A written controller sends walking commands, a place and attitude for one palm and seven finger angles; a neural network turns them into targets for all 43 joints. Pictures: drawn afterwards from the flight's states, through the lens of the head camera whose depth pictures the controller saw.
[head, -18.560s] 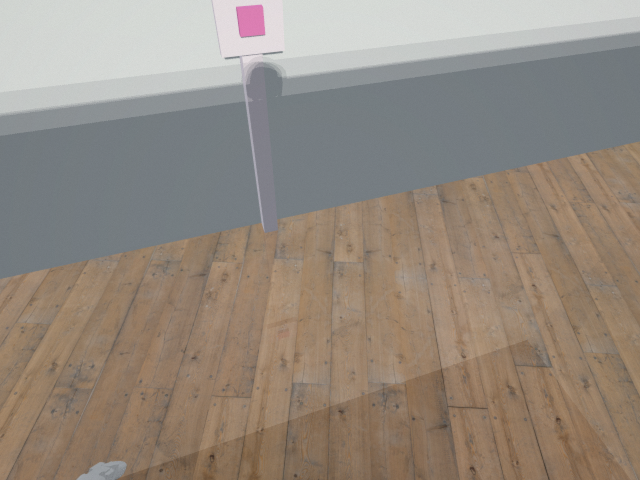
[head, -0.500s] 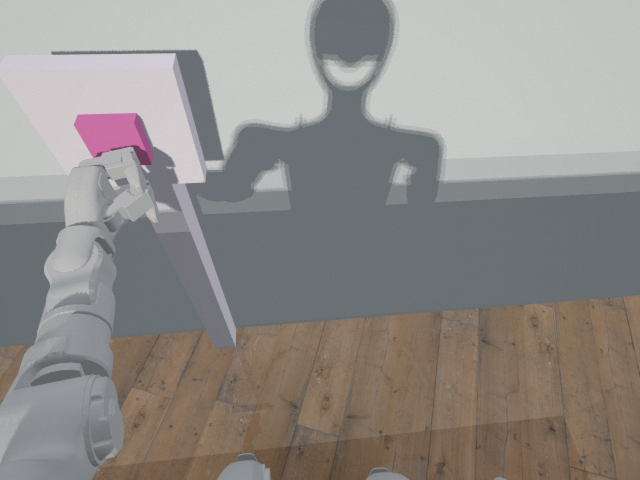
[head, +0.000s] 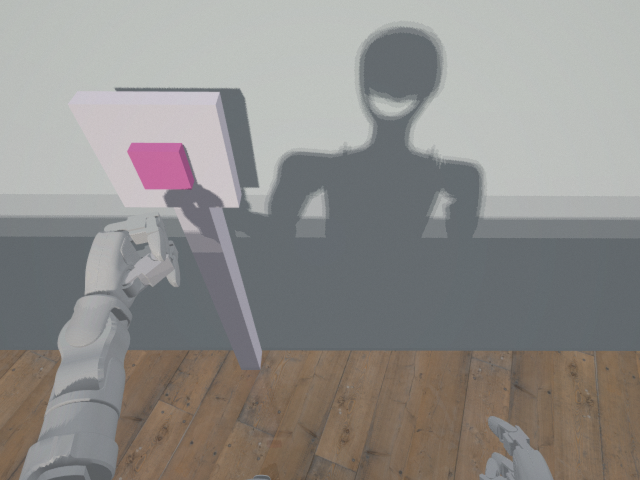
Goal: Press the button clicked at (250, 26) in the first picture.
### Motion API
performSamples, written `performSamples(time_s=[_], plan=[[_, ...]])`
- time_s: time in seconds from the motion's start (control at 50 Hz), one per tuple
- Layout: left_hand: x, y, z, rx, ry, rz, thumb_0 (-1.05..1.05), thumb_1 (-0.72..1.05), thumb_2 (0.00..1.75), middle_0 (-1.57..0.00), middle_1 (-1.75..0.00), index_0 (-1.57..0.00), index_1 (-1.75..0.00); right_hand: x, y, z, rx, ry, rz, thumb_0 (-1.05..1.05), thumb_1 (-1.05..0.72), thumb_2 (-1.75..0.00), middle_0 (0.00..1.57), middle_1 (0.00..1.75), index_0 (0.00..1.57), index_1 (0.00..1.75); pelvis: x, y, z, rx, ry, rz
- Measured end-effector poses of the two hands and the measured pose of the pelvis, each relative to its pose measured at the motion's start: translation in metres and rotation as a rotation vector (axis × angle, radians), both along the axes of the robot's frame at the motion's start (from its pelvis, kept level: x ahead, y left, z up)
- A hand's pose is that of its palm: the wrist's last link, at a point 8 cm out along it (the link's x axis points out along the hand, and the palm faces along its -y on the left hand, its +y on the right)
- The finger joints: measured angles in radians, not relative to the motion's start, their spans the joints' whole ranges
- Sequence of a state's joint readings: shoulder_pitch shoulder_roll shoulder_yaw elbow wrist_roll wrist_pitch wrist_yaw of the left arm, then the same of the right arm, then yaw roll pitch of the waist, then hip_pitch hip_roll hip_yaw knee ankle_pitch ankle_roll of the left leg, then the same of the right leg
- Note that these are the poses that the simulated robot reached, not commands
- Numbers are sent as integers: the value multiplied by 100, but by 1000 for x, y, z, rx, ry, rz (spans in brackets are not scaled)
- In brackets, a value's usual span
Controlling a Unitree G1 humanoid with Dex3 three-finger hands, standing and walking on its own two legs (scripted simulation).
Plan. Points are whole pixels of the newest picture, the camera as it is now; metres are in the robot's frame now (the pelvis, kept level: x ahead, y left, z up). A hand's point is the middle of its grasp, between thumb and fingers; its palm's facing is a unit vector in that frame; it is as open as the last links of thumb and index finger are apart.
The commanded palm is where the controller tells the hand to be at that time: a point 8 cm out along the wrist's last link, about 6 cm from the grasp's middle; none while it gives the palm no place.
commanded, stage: draw the hand back to the body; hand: left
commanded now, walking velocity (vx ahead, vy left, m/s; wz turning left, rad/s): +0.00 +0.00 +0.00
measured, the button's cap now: (163, 165) +0.49 +0.25 +0.12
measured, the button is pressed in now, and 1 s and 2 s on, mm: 0 0 0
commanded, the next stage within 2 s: step back with the hand held close in 1.52 s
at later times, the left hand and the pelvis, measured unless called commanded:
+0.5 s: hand (126, 294) +0.28 +0.22 +0.13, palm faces +0.07 -1.00 -0.01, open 3.1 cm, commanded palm +0.24 +0.27 +0.14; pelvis -0.01 +0.00 +0.01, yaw +0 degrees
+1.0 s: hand (54, 331) +0.22 +0.24 +0.17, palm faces +0.37 -0.87 -0.32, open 3.1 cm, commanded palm +0.16 +0.28 +0.19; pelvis +0.00 +0.01 +0.04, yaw -1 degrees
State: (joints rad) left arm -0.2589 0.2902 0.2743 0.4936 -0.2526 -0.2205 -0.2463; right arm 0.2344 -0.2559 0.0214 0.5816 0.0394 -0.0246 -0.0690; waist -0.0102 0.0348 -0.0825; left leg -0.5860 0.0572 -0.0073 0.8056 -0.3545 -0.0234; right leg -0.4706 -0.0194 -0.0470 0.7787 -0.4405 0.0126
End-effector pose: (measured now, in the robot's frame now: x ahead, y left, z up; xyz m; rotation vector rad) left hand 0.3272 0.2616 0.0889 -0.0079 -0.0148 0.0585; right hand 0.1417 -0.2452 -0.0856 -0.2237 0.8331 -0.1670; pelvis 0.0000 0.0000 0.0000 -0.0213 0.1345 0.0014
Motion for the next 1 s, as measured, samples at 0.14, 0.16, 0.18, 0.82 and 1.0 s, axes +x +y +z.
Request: performSamples(time_s=[0.14,0.16,0.18,0.82,1.0], plan=[[-3,0,8,9,-10,-3,2,90,90,-130,-150,-130,-150,-6,1,1,14,-12,-1,1,-91,-89,20,30,20,30,-5,-3,1,1,-12,-3],[-6,-1,11,12,-18,-8,2,90,90,-130,-150,-130,-150,-8,1,1,18,-13,-5,1,-91,-89,20,30,20,30,-5,-3,1,1,-16,-5],[-9,-2,14,13,-25,-13,2,90,90,-130,-150,-130,-150,-10,1,1,22,-13,-9,1,-91,-89,20,30,20,30,-6,-3,2,2,-19,-7],[-134,12,76,297,-43,271,2,89,90,-130,-150,-131,-150,28,27,48,9,-195,80,2,-91,-89,20,30,20,30,-11,2,32,14,-189,-8],[-151,18,97,360,-77,315,2,89,90,-130,-150,-131,-150,33,37,47,33,-170,96,2,-91,-89,20,30,20,30,0,6,36,17,-215,-17]])
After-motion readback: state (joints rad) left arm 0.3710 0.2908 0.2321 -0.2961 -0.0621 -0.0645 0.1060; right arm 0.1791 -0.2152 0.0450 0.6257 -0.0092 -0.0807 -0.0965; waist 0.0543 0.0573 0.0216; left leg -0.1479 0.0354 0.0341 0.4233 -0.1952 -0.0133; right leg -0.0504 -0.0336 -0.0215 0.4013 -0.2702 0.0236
